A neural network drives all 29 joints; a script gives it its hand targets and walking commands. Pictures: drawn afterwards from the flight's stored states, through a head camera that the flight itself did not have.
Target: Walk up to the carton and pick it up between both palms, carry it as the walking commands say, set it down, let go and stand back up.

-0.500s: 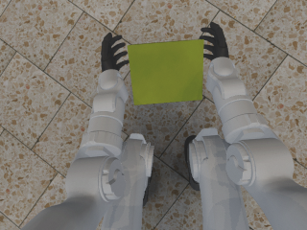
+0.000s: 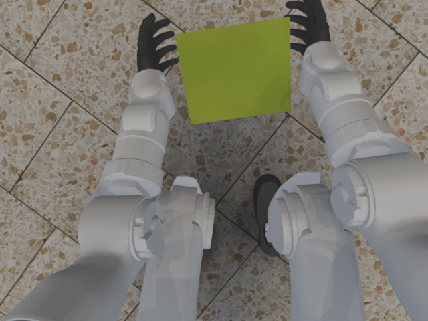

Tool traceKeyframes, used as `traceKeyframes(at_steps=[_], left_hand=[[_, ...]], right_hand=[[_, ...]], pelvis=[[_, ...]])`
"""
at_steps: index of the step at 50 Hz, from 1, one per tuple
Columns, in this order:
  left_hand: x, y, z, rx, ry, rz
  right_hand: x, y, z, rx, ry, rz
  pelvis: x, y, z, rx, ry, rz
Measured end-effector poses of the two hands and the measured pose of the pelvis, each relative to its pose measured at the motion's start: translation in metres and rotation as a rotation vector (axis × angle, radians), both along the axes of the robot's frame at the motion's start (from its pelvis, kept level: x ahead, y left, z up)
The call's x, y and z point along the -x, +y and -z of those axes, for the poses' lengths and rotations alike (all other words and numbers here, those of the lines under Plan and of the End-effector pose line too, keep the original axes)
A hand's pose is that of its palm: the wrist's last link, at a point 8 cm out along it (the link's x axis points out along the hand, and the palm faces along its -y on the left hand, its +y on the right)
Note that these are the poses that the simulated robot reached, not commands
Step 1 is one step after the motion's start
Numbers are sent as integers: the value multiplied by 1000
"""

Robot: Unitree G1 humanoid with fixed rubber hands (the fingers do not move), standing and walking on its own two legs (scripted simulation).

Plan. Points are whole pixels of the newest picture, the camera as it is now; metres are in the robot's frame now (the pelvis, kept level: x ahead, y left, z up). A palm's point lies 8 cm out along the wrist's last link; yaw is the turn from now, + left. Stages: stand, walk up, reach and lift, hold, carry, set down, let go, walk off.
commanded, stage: set down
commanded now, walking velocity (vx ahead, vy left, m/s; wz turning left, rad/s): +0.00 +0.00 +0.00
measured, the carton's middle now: (231, 69) +0.52 -0.04 -0.25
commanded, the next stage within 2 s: none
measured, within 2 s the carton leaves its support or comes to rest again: rests again in 1.80 s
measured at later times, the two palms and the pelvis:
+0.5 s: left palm (149, 66) +0.51 +0.10 -0.15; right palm (315, 43) +0.52 -0.17 -0.15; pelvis +0.00 +0.00 +0.00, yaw +0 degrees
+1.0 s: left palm (148, 63) +0.51 +0.10 -0.16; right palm (314, 40) +0.53 -0.17 -0.16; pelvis +0.01 +0.00 +0.00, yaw +1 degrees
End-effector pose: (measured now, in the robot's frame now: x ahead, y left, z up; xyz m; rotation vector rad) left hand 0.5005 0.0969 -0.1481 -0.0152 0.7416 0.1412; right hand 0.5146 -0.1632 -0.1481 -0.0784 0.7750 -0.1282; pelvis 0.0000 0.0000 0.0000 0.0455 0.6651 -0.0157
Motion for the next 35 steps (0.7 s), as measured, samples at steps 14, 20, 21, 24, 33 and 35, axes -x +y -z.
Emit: traceKeyframes(at_steps=[14, 20, 21, 24, 33, 35], left_hand=[[-2, 3, 1, 3, -3, 35], [-5, 3, 2, 8, 2, 39], [-5, 3, 3, 8, 3, 39], [-6, 4, 3, 10, 4, 40], [-9, 5, 4, 12, 2, 49], [-9, 5, 5, 12, 2, 52]], right_hand=[[-1, -1, 2, -27, -3, 0], [-4, -2, 3, -39, 2, -10], [-4, -2, 3, -41, 2, -11], [-5, -2, 4, -44, 3, -15], [-8, -3, 6, -53, 2, -20], [-8, -3, 6, -55, 2, -20]], pelvis=[[5, 6, 4, 14, -24, -15], [3, 5, 3, 12, -12, -16], [2, 4, 2, 12, -10, -16], [1, 3, 2, 10, -3, -16], [-2, 0, 2, 6, 10, -15], [-2, 0, 2, 5, 11, -15]])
